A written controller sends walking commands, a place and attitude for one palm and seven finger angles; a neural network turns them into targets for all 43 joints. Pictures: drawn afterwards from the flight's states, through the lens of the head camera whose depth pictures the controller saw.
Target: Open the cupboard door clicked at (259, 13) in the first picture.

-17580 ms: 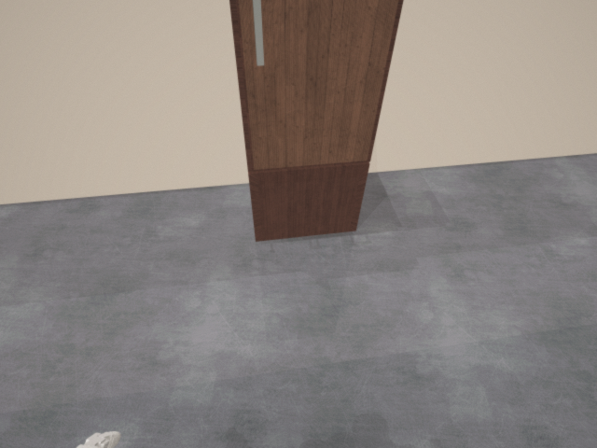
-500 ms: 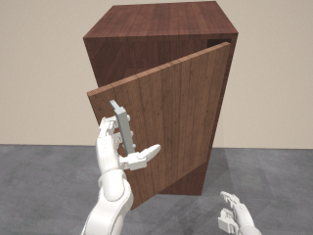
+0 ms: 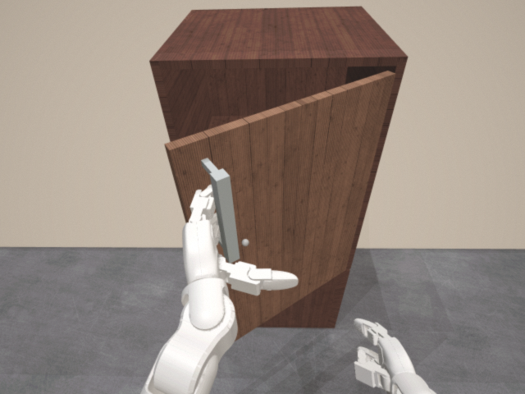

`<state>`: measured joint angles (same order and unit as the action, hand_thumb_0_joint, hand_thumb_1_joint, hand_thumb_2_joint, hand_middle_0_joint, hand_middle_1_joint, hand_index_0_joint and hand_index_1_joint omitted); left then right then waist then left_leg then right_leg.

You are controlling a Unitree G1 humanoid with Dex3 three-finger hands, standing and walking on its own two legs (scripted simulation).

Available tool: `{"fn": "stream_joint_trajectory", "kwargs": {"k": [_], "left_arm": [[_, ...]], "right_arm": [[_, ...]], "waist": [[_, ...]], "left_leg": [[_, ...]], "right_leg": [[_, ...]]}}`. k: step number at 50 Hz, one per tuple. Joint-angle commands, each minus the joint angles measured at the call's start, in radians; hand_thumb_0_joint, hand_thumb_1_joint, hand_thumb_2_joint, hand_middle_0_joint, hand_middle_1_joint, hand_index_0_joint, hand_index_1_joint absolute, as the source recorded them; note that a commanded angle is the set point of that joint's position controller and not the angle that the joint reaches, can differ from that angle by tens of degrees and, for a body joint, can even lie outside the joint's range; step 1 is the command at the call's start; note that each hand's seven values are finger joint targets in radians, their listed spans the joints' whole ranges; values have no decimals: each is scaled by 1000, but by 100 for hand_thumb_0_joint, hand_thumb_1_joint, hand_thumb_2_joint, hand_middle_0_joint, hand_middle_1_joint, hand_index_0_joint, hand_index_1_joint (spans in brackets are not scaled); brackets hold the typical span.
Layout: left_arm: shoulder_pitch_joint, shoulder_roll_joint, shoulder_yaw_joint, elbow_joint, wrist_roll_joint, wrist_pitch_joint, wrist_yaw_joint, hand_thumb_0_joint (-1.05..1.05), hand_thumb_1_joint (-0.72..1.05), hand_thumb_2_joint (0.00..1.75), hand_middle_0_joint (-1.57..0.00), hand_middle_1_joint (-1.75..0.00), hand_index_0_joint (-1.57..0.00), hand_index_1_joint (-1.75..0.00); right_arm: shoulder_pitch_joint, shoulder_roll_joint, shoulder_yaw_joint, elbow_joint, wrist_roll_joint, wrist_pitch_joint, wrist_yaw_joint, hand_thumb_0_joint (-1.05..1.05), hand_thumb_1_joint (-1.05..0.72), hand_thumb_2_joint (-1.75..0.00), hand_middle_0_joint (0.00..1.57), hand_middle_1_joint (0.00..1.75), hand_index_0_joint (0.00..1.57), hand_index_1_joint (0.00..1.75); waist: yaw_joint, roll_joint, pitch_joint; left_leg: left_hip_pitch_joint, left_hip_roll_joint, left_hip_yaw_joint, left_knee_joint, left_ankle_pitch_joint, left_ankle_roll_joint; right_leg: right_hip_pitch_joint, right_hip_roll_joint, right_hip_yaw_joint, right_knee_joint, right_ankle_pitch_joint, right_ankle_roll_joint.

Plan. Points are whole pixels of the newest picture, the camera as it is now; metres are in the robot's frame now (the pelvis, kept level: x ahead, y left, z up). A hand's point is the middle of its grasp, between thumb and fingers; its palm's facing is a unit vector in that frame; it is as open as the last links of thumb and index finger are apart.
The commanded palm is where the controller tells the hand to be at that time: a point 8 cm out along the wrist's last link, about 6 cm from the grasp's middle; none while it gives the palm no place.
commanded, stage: slide the hand sideways off the handle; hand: left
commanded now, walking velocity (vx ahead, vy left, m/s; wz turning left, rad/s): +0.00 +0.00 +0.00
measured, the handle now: (220, 213) +0.33 +0.09 +0.15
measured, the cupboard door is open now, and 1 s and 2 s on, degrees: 34 40 40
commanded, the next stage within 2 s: draw the hand back to the body in 1.18 s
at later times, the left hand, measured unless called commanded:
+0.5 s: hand (249, 271) +0.23 +0.04 +0.15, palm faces -0.06 -1.00 +0.02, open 16.2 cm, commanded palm +0.18 +0.09 +0.15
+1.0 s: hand (211, 298) +0.19 +0.08 +0.15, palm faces +0.00 -1.00 -0.01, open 16.1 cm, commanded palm +0.14 +0.14 +0.15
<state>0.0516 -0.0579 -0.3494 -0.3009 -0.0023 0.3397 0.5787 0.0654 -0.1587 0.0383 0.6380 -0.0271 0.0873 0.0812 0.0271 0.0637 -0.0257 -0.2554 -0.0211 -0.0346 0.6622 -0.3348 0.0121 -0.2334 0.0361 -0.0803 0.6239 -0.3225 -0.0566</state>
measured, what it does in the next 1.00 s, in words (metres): stands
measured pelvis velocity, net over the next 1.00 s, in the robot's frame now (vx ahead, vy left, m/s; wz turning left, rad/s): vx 0.02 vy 0.00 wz -0.02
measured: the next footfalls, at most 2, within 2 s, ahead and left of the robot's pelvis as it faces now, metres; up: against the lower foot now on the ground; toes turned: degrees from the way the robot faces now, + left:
none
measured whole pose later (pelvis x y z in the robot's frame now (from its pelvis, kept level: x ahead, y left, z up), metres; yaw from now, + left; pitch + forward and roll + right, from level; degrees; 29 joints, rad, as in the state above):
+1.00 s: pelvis +0.02 +0.00 +0.00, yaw -1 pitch -3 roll -1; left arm 0.63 0.12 -0.23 -0.68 -0.06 0.10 0.08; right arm 0.20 -0.19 0.06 0.42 0.01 0.05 0.01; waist 0.04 0.06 -0.03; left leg -0.23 -0.01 -0.02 0.65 -0.37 0.01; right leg -0.22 0.05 -0.06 0.61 -0.34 -0.06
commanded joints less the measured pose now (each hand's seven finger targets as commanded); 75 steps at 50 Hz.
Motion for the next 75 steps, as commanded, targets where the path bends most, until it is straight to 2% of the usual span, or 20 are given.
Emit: {"fn": "stream_joint_trajectory", "kwargs": {"k": [1, 3, 5, 8, 10, 12, 16, 27, 31, 36, 40, 47, 55, 59, 62, 65, 66, 68, 72, 75], "left_arm": [[-194, -103, -174, -389, 58, -166, -292, 0, -50, 30, -15, -30, -15, -30], [-186, -43, -136, -375, 21, -218, -398, 0, -50, 30, -15, -30, -15, -30], [-203, -41, -119, -362, -1, -238, -434, 0, -50, 30, -15, -30, -15, -30], [-216, -49, -69, -293, -25, -237, -397, 0, -50, 30, -15, -30, -15, -30], [-193, -27, -24, -283, -27, -233, -361, 0, -50, 30, -15, -30, -15, -30], [-133, -6, 4, -285, -13, -226, -337, 0, -50, 30, -15, -30, -15, -30], [-72, -19, -10, -308, 14, -220, -319, 0, -50, 30, -15, -30, -15, -30], [135, 24, 13, -420, 18, -208, -349, 0, -50, 30, -15, -30, -15, -30], [225, 54, 35, -475, 24, -211, -368, 0, -50, 30, -15, -30, -15, -30], [352, 77, 49, -542, 16, -237, -394, 0, -50, 30, -15, -30, -15, -30], [414, 107, 69, -597, 2, -261, -423, 0, -50, 30, -15, -30, -15, -30], [544, 184, 184, -611, -52, -305, -479, 0, -50, 30, -15, -30, -15, -30], [719, 254, 327, -641, -125, -354, -545, 0, -50, 30, -15, -30, -15, -30], [730, 224, 289, -705, -158, -402, -595, 0, -50, 30, -15, -30, -15, -30], [704, 223, 272, -682, -176, -435, -632, 0, -50, 30, -15, -30, -15, -30], [707, 254, 298, -645, -157, -447, -636, 0, -50, 30, -15, -30, -15, -30], [695, 283, 328, -620, -143, -443, -628, 0, -50, 30, -15, -30, -15, -30], [662, 297, 360, -601, -142, -432, -617, 0, -50, 30, -15, -30, -15, -30], [599, 305, 415, -585, -181, -415, -616, 0, -50, 30, -15, -30, -15, -30], [572, 308, 435, -615, -227, -407, -639, 0, -50, 30, -15, -30, -15, -30]], "right_arm": [[-94, -116, -44, -265, 29, -23, -10, 0, -90, -90, 20, 30, 20, 30], [-95, -105, -24, -293, 35, -32, -38, 0, -90, -90, 20, 30, 20, 30], [-96, -95, -14, -313, 41, -51, -57, 0, -90, -90, 20, 30, 20, 30], [-114, -90, -1, -315, 45, -79, -74, 0, -90, -90, 20, 30, 20, 30], [-123, -89, 0, -310, 41, -87, -78, 0, -90, -90, 20, 30, 20, 30], [-123, -86, -1, -310, 38, -86, -74, 0, -90, -90, 20, 30, 20, 30], [-115, -84, -2, -317, 37, -75, -58, 0, -90, -90, 20, 30, 20, 30], [-115, -89, 2, -358, 36, -40, -50, 0, -90, -90, 20, 30, 20, 30], [-102, -91, 2, -369, 37, -33, -47, 0, -90, -90, 20, 30, 20, 30], [-83, -94, -4, -387, 37, -42, -48, 0, -90, -90, 20, 30, 20, 30], [-64, -100, -5, -402, 37, -56, -54, 0, -90, -90, 20, 30, 20, 30], [-31, -107, -9, -410, 40, -97, -77, 0, -90, -90, 20, 30, 20, 30], [17, -114, -17, -396, 51, -155, -91, 0, -90, -90, 20, 30, 20, 30], [41, -127, -29, -394, 59, -211, -96, 0, -90, -90, 20, 30, 20, 30], [63, -137, -36, -380, 60, -262, -106, 0, -90, -90, 20, 30, 20, 30], [73, -139, -39, -371, 56, -286, -113, 0, -90, -90, 20, 30, 20, 30], [73, -139, -44, -357, 55, -287, -116, 0, -90, -90, 20, 30, 20, 30], [64, -132, -37, -360, 55, -286, -122, 0, -90, -90, 20, 30, 20, 30], [45, -132, -27, -353, 63, -295, -134, 0, -90, -90, 20, 30, 20, 30], [36, -135, -17, -345, 70, -322, -139, 0, -90, -90, 20, 30, 20, 30]], "waist": [[-64, -100, -156], [-40, -78, -185], [-41, -89, -141], [-35, -118, -38], [-18, -138, -39], [6, -111, -66], [17, -99, -79], [24, -107, -55], [28, -64, -62], [25, -87, -69], [18, -89, -72], [21, -104, -38], [33, -90, -56], [10, -66, -68], [-8, -114, -38], [3, -105, -25], [10, -66, -11], [15, -81, -10], [28, -94, -29], [34, -64, -62]], "left_leg": [[120, 8, -29, -89, 229, 28], [114, 3, -25, -91, 210, 32], [104, 4, -26, -94, 146, 33], [67, 4, -46, -126, 1, 27], [65, -2, -41, -130, -7, 26], [74, -1, -34, -143, 17, 22], [71, 8, -32, -160, 54, 18], [72, 22, -14, -160, 134, 22], [72, 22, -10, -151, 170, 20], [72, 22, -7, -131, 204, 25], [65, 17, -1, -111, 216, 30], [35, 10, 11, -77, 177, 33], [-13, 10, 18, -44, 210, 28], [-7, 10, 14, -17, 218, 31], [-26, 8, -3, 5, 184, 33], [-52, 4, -8, 9, 151, 33], [-53, 4, -3, 6, 140, 32], [-63, 2, -5, -3, 114, 31], [-59, 6, -8, -23, 99, 28], [-44, 9, -14, -38, 133, 26]], "right_leg": [[-17, -41, 64, -110, 234, 9], [10, -45, 66, -106, 230, 11], [-24, -49, 68, -145, 115, 14], [-92, -48, 64, -204, -116, 17], [-82, -51, 76, -229, -157, 18], [-55, -50, 69, -214, -123, 13], [-28, -41, 52, -191, -58, 8], [-5, -34, 57, -183, 48, 7], [4, -30, 53, -161, 110, 3], [7, -28, 57, -144, 172, 7], [4, -30, 65, -134, 215, 14], [-21, -40, 92, -162, 164, 26], [-8, -48, 101, -132, 256, 38], [-41, -52, 97, -121, 272, 47], [-87, -58, 110, -138, 203, 53], [-109, -61, 113, -138, 118, 46], [-114, -61, 111, -140, 89, 39], [-116, -62, 113, -147, 38, 38], [-96, -56, 95, -149, 5, 36], [-72, -44, 64, -123, 86, 37]]}}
